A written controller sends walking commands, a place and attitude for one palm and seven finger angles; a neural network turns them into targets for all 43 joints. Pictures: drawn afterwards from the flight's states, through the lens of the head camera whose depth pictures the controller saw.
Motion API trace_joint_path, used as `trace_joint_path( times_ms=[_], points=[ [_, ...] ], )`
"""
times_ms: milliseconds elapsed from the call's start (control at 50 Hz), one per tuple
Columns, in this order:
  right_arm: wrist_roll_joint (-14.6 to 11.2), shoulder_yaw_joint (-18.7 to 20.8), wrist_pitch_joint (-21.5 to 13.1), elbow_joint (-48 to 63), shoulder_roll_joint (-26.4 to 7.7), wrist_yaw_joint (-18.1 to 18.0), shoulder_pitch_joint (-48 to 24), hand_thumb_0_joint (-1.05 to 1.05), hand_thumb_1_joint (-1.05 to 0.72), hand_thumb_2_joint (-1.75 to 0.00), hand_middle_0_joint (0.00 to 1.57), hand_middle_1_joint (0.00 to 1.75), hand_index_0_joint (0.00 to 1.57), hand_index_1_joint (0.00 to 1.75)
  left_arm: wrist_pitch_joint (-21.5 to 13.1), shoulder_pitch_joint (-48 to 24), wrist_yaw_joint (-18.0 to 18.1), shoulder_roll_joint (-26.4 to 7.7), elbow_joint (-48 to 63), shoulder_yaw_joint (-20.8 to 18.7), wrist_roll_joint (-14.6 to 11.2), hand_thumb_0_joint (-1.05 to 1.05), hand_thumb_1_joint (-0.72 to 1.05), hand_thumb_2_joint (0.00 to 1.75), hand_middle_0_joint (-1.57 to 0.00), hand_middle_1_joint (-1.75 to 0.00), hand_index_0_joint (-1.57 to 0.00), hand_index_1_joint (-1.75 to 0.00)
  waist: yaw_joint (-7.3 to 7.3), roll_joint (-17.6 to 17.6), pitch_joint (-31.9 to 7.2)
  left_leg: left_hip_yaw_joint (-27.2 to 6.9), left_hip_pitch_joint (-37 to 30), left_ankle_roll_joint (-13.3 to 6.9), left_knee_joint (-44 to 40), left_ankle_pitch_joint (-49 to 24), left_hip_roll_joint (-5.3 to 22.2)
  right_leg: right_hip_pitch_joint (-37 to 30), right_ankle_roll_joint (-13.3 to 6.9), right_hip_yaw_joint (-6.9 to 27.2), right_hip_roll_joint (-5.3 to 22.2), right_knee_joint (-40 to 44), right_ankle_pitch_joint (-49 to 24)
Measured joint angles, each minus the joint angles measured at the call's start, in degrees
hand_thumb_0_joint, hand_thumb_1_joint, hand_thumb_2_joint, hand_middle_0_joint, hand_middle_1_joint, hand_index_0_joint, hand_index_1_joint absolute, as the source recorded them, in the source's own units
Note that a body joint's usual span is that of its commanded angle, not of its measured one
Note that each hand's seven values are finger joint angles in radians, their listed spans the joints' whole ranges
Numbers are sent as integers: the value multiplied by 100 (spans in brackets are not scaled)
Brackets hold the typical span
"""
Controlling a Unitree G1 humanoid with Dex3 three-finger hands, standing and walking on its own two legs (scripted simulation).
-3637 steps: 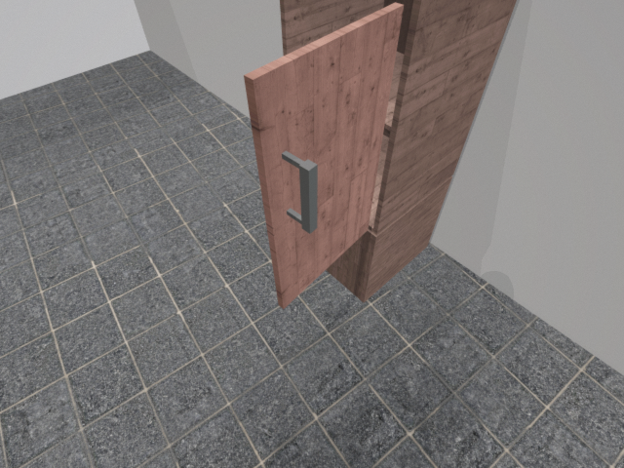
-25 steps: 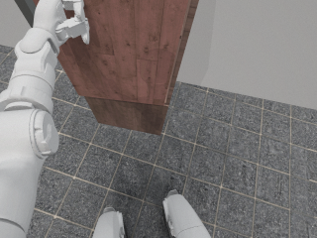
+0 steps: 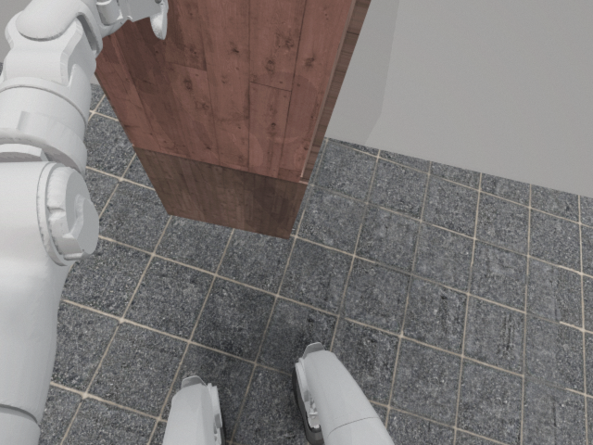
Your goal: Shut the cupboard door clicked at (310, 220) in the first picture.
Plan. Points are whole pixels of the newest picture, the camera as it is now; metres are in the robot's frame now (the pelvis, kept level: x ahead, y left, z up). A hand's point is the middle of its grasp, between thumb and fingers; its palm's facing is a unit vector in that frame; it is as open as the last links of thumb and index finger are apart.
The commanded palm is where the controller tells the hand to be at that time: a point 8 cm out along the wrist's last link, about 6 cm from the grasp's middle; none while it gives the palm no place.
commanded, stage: pull the fist back off the door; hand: left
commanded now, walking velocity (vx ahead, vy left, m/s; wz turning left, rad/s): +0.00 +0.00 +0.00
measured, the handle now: out of the picture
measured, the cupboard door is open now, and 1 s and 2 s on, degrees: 0 0 0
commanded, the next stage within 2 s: draw the hand back to the body in 0.98 s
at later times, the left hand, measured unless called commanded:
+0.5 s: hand out of the picture +0.59 +0.02 +0.15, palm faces +0.04 -1.00 -0.07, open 3.4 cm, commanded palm +0.57 +0.05 +0.14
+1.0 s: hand (184, 38) +0.55 +0.02 +0.14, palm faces +0.01 -1.00 -0.02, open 3.1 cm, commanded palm +0.52 +0.06 +0.14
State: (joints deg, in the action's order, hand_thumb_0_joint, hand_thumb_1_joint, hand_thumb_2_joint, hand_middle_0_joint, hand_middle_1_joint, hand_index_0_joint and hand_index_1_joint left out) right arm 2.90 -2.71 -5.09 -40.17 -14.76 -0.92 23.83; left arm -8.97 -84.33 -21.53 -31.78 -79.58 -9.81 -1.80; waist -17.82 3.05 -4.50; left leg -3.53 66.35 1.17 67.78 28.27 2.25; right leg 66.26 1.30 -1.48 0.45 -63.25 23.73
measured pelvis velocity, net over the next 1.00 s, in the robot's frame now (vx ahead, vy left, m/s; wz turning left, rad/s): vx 0.04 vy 0.00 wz -0.01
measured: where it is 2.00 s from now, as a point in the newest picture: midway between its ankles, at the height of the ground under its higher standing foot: (265, 437)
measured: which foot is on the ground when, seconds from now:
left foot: down 0.00-1.00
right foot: down 0.00-1.00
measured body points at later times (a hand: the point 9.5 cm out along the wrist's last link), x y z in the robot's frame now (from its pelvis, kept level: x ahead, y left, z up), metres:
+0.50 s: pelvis -0.01 +0.00 +0.00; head +0.15 +0.01 +0.42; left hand +0.59 +0.07 +0.16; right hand -0.08 -0.23 -0.10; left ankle +0.02 +0.13 -0.64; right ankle +0.05 -0.14 -0.64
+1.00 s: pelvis +0.04 +0.00 +0.04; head +0.15 -0.02 +0.48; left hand +0.54 +0.07 +0.14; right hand +0.02 -0.26 -0.08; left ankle +0.02 +0.13 -0.64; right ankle +0.05 -0.14 -0.64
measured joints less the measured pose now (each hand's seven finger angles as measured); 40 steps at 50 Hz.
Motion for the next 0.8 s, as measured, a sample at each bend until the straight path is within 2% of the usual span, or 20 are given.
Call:
trace_joint_path(
  times_ms=[120,140,180,220,280,300,340,400,460,520,640,800],
  points=[
    [3,-3,-126,-112,36,-23,-35,0,-90,-89,21,30,20,30,42,-116,62,33,19,172,-53,4,100,105,-129,-150,-130,-150,-27,-32,5,-16,105,2,55,-24,-15,95,-4,-10,11,-50,-21],
    [37,9,-142,-81,25,-20,9,0,-90,-89,21,30,20,30,60,-102,192,120,25,30,-40,4,99,106,-129,-150,-130,-150,3,4,-29,-33,149,4,67,-27,-11,123,2,-26,6,-41,-29],
    [127,23,-182,-16,1,51,125,0,-90,-89,20,30,20,30,39,-53,913,428,23,-252,0,4,92,105,-130,-150,-130,-150,83,72,-126,-65,226,10,84,-36,-20,173,23,-55,15,-28,-44],
    [246,29,-181,26,14,189,186,0,-90,-89,20,30,20,30,-15,-23,1875,770,11,-484,101,3,85,104,-130,-150,-131,-150,121,77,-187,-80,246,13,76,-57,-45,184,34,-69,38,-27,-51],
    [433,32,-162,63,60,432,183,0,-90,-89,20,30,20,30,-193,-29,3268,1142,-88,-722,440,1,81,103,-129,-150,-131,-150,60,56,-293,-82,298,16,65,-98,-75,242,36,-69,67,-46,-67],
    [477,37,-149,76,79,501,164,0,-90,-89,20,30,20,30,-274,-39,3578,1178,-153,-730,602,1,81,103,-129,-150,-131,-150,8,51,-317,-79,317,17,67,-109,-82,266,35,-65,74,-59,-71],
    [519,58,-110,113,113,604,129,0,-90,-89,20,30,20,30,-429,-46,3917,1151,-271,-687,890,2,85,103,-129,-150,-131,-150,-98,58,-338,-69,343,17,71,-126,-87,301,30,-55,78,-76,-82],
    [498,87,-22,161,147,655,122,0,-90,-89,20,30,20,30,-584,-19,3921,1013,-371,-607,1055,5,90,104,-129,-150,-131,-150,-197,74,-310,-30,309,9,38,-152,-83,290,27,-16,74,-61,-113],
    [438,86,67,172,139,641,184,0,-91,-89,20,30,20,30,-607,-4,3736,900,-428,-550,948,5,92,102,-130,-150,-130,-150,-190,86,-238,13,205,-2,-45,-185,-76,206,35,25,67,10,-153],
    [402,87,129,161,98,622,302,0,-91,-89,20,30,20,30,-582,89,3546,907,-345,-507,785,5,93,100,-130,-150,-130,-150,-116,100,-194,59,74,-14,-167,-218,-75,97,44,66,67,114,-188],
    [361,150,250,142,26,627,520,1,-91,-89,20,30,20,30,-776,661,3324,1315,126,-504,477,3,92,95,-129,-150,-130,-150,88,89,-191,159,-341,-25,-463,-224,-48,-261,53,150,47,365,-201],
    [324,298,424,282,-7,632,447,1,-91,-89,20,30,20,30,-1141,1718,3491,1878,757,-654,489,2,91,91,-130,-150,-130,-150,272,66,-230,300,-994,-23,-836,-156,2,-810,47,269,5,641,-133]
  ],
)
